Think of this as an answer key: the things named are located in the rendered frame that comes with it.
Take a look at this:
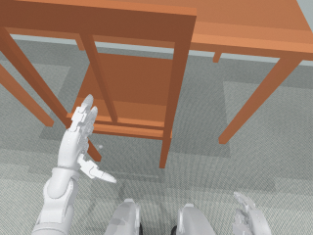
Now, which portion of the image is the table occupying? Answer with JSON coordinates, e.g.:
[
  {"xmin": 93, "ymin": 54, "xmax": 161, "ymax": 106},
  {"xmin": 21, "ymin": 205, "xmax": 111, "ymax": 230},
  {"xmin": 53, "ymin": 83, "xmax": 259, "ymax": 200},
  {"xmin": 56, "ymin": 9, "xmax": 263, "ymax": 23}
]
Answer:
[{"xmin": 0, "ymin": 0, "xmax": 313, "ymax": 145}]

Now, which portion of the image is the robot left thigh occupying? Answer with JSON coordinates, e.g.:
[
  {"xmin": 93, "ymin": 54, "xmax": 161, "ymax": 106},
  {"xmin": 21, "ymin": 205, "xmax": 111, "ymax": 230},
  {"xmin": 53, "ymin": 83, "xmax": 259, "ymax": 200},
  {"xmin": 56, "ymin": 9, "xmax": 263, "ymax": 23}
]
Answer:
[{"xmin": 104, "ymin": 202, "xmax": 141, "ymax": 235}]

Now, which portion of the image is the chair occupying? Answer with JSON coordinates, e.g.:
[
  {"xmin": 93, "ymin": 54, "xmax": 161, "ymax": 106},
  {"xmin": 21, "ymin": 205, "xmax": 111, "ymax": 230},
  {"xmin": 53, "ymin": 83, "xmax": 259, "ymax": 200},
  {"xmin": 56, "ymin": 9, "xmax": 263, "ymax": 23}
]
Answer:
[{"xmin": 0, "ymin": 0, "xmax": 197, "ymax": 168}]

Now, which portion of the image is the right robot hand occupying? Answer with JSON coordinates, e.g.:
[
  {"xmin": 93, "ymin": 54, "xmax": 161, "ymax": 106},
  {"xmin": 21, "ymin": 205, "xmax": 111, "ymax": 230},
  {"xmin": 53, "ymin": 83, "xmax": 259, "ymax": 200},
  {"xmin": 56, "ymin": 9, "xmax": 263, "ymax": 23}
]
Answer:
[{"xmin": 232, "ymin": 192, "xmax": 272, "ymax": 235}]

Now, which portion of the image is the robot thigh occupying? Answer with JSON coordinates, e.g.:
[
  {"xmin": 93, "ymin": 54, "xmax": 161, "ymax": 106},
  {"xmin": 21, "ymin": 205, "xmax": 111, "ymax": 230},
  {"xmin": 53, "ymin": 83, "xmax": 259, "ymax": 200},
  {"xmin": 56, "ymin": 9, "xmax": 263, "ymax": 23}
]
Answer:
[
  {"xmin": 177, "ymin": 207, "xmax": 215, "ymax": 235},
  {"xmin": 104, "ymin": 202, "xmax": 141, "ymax": 235}
]

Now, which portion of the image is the left robot forearm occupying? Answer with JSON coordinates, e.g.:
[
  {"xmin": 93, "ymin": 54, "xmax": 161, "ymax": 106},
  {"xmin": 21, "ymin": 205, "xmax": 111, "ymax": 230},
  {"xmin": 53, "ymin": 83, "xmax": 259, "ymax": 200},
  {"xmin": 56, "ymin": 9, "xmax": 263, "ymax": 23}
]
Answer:
[{"xmin": 31, "ymin": 166, "xmax": 80, "ymax": 235}]

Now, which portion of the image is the robot right thigh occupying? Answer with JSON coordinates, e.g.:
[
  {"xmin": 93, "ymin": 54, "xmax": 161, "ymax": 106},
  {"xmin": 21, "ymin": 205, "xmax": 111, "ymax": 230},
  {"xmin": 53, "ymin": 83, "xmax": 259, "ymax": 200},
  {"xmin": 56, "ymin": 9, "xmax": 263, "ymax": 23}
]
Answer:
[{"xmin": 177, "ymin": 207, "xmax": 215, "ymax": 235}]

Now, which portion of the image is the left robot hand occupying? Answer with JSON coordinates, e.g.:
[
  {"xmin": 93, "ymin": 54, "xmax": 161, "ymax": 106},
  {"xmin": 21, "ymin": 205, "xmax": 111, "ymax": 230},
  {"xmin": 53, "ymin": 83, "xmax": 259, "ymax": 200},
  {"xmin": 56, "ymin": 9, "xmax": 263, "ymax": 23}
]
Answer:
[{"xmin": 57, "ymin": 94, "xmax": 117, "ymax": 184}]

